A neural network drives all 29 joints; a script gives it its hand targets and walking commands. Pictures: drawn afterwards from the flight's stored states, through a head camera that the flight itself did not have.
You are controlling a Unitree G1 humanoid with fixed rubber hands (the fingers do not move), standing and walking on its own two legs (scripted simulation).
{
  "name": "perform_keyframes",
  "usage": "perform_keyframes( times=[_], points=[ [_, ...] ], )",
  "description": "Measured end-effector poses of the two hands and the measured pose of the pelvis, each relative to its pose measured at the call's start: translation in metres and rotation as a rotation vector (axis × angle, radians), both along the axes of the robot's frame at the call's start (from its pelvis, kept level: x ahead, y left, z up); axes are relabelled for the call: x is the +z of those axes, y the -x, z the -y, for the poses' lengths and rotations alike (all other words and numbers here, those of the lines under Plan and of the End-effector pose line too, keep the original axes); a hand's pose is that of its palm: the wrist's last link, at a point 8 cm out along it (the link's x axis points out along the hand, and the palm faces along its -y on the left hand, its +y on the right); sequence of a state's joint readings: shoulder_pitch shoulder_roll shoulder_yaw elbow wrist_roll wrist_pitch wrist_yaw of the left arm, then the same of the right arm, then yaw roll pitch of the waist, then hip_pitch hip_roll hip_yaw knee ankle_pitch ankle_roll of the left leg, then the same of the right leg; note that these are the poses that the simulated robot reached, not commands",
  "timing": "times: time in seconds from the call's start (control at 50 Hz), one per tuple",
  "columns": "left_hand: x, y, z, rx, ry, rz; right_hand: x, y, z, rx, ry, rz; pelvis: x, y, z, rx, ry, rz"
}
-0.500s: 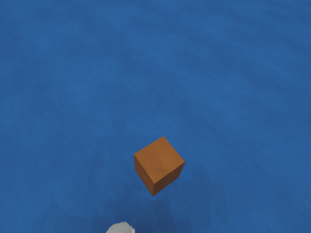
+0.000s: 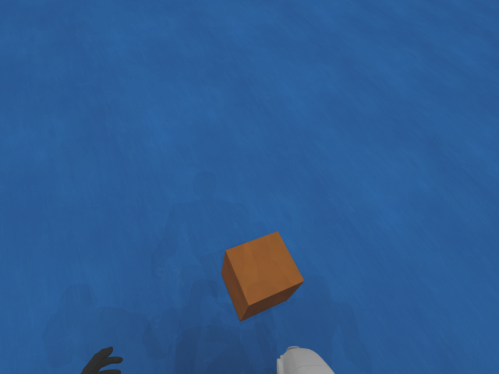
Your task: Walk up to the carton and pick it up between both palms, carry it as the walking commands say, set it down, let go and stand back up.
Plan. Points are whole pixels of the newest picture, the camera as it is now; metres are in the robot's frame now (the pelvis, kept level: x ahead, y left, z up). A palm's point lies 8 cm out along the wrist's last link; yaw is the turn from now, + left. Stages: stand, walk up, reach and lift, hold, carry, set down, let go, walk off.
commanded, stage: walk up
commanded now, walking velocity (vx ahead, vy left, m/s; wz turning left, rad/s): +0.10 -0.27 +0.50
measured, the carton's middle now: (258, 277) +0.47 -0.14 -0.66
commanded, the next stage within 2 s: none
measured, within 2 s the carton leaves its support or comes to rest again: neither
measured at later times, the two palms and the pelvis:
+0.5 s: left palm out of the picture +0.02 +0.10 -0.16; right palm (416, 306) +0.23 -0.36 -0.13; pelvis +0.06 -0.15 -0.03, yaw +13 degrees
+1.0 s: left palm out of the picture +0.11 +0.00 -0.12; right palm (473, 312) +0.22 -0.51 -0.16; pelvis +0.11 -0.26 -0.01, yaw +16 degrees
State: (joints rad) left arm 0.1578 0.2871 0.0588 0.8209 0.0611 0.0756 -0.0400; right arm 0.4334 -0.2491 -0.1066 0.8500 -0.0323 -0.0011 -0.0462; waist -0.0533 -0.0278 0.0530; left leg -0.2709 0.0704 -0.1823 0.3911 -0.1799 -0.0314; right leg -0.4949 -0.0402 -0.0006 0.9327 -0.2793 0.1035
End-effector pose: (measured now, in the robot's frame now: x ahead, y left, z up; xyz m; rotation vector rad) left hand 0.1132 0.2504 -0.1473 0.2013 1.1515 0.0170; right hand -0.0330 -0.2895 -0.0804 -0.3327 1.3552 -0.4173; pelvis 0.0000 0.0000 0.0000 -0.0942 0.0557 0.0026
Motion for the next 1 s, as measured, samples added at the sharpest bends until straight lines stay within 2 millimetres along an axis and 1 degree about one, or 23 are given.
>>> perform_keyframes(
  times=[0.08, 0.12, 0.16, 0.18, 0.22, 0.28, 0.34, 0.38, 0.44, 0.48, 0.5, 0.52, 0.56, 0.64, 0.7, 0.76, 0.8, 0.82, 0.84, 0.9, 0.94, 1.0],
  points=[
    [0.013, -0.030, 0.033, 0.003, -0.011, 0.080, -0.014, -0.010, 0.033, 0.016, -0.022, -0.014, -0.004, -0.005, 0.030, 0.023, -0.022, -0.016],
    [0.018, -0.039, 0.050, 0.016, -0.028, 0.114, -0.026, -0.022, 0.055, 0.035, -0.035, -0.007, -0.009, -0.008, 0.048, 0.036, -0.038, -0.021],
    [0.017, -0.040, 0.062, 0.032, -0.066, 0.138, -0.043, -0.040, 0.078, 0.081, -0.044, 0.006, -0.020, -0.013, 0.068, 0.042, -0.068, -0.022],
    [0.018, -0.035, 0.069, 0.045, -0.076, 0.128, -0.049, -0.051, 0.086, 0.103, -0.046, 0.008, -0.021, -0.013, 0.075, 0.050, -0.064, -0.018],
    [0.023, -0.020, 0.080, 0.081, -0.086, 0.103, -0.055, -0.079, 0.095, 0.146, -0.063, 0.027, -0.018, -0.017, 0.086, 0.080, -0.072, -0.009],
    [0.029, 0.006, 0.093, 0.162, -0.102, 0.064, -0.059, -0.127, 0.096, 0.224, -0.113, 0.071, -0.012, -0.026, 0.101, 0.123, -0.090, 0.003],
    [0.027, 0.031, 0.105, 0.247, -0.112, 0.022, -0.060, -0.173, 0.093, 0.299, -0.151, 0.111, -0.011, -0.035, 0.114, 0.159, -0.099, 0.010],
    [0.021, 0.047, 0.114, 0.295, -0.108, -0.012, -0.059, -0.202, 0.087, 0.346, -0.166, 0.143, -0.012, -0.041, 0.123, 0.179, -0.097, 0.013],
    [0.005, 0.072, 0.129, 0.352, -0.081, -0.076, -0.056, -0.240, 0.076, 0.409, -0.176, 0.199, -0.017, -0.049, 0.135, 0.207, -0.085, 0.020],
    [-0.011, 0.086, 0.141, 0.380, -0.052, -0.121, -0.056, -0.260, 0.072, 0.436, -0.171, 0.239, -0.025, -0.056, 0.142, 0.224, -0.068, 0.025],
    [-0.017, 0.092, 0.147, 0.389, -0.038, -0.145, -0.054, -0.266, 0.072, 0.439, -0.167, 0.255, -0.027, -0.059, 0.146, 0.229, -0.076, 0.030],
    [-0.020, 0.095, 0.154, 0.395, -0.026, -0.167, -0.051, -0.268, 0.074, 0.437, -0.164, 0.262, -0.026, -0.061, 0.149, 0.230, -0.081, 0.033],
    [-0.017, 0.093, 0.165, 0.395, -0.012, -0.189, -0.045, -0.265, 0.088, 0.422, -0.145, 0.248, -0.020, -0.066, 0.157, 0.231, -0.077, 0.038],
    [-0.005, 0.068, 0.176, 0.386, -0.005, -0.145, -0.035, -0.248, 0.127, 0.393, -0.112, 0.172, -0.008, -0.075, 0.176, 0.249, -0.062, 0.041],
    [0.002, 0.047, 0.185, 0.381, -0.013, -0.111, -0.034, -0.238, 0.156, 0.379, -0.110, 0.129, -0.005, -0.082, 0.193, 0.260, -0.057, 0.042],
    [0.005, 0.023, 0.201, 0.367, -0.036, -0.080, -0.045, -0.231, 0.183, 0.353, -0.139, 0.091, -0.008, -0.091, 0.213, 0.263, -0.067, 0.049],
    [0.004, 0.010, 0.212, 0.354, -0.067, -0.058, -0.058, -0.231, 0.200, 0.334, -0.166, 0.072, -0.015, -0.099, 0.229, 0.261, -0.089, 0.052],
    [0.001, 0.005, 0.218, 0.347, -0.087, -0.047, -0.067, -0.232, 0.208, 0.329, -0.179, 0.065, -0.022, -0.104, 0.238, 0.259, -0.111, 0.047],
    [0.002, 0.002, 0.225, 0.347, -0.098, -0.043, -0.073, -0.233, 0.214, 0.326, -0.189, 0.054, -0.024, -0.106, 0.244, 0.255, -0.110, 0.048],
    [0.015, -0.001, 0.240, 0.362, -0.123, -0.029, -0.078, -0.239, 0.221, 0.325, -0.219, 0.027, -0.018, -0.110, 0.254, 0.262, -0.124, 0.047],
    [0.022, 0.001, 0.244, 0.376, -0.140, -0.027, -0.079, -0.246, 0.221, 0.333, -0.242, 0.029, -0.014, -0.112, 0.259, 0.266, -0.134, 0.045],
    [0.027, 0.002, 0.247, 0.397, -0.155, -0.023, -0.078, -0.255, 0.219, 0.348, -0.263, 0.029, -0.011, -0.114, 0.263, 0.275, -0.138, 0.041]
  ],
)
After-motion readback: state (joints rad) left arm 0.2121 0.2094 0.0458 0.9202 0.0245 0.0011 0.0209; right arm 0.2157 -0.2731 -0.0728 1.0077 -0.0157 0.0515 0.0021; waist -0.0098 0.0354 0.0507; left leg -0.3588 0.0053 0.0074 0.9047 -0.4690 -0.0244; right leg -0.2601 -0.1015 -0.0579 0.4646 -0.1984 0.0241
